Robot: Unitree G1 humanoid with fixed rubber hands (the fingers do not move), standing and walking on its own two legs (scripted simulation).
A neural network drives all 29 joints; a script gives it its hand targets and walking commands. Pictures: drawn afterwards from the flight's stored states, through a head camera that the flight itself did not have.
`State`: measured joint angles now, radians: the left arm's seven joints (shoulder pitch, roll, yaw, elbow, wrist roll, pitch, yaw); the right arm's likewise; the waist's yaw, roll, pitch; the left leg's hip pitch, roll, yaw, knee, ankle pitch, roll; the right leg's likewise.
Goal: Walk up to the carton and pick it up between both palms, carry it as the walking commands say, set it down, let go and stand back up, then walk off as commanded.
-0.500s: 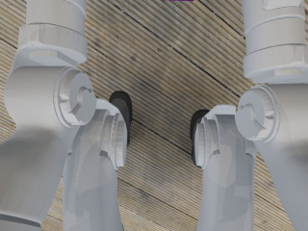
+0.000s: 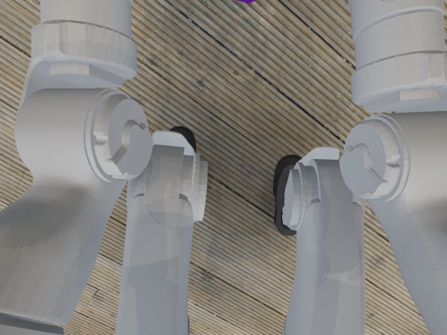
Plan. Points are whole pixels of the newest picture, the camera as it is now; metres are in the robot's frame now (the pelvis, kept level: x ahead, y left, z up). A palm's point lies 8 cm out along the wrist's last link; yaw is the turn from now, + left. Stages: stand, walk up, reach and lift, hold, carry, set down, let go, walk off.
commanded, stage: reach and lift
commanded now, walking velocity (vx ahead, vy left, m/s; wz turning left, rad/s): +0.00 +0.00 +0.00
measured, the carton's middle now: out of the picture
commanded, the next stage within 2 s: none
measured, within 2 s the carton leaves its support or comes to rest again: neither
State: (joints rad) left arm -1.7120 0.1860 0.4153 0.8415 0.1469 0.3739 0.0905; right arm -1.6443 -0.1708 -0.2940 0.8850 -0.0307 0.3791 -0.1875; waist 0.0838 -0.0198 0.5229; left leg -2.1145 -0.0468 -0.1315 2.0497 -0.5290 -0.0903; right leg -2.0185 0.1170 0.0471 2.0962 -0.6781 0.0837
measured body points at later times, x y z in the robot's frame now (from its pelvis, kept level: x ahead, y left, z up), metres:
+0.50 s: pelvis -0.01 +0.00 +0.03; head +0.37 +0.04 +0.25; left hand +0.59 +0.17 -0.09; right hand +0.59 -0.06 -0.12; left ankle +0.12 +0.15 -0.38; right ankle +0.09 -0.13 -0.38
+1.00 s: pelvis -0.03 +0.00 +0.07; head +0.34 +0.04 +0.32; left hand +0.55 +0.18 -0.04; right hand +0.56 -0.06 -0.06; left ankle +0.12 +0.15 -0.38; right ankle +0.09 -0.13 -0.38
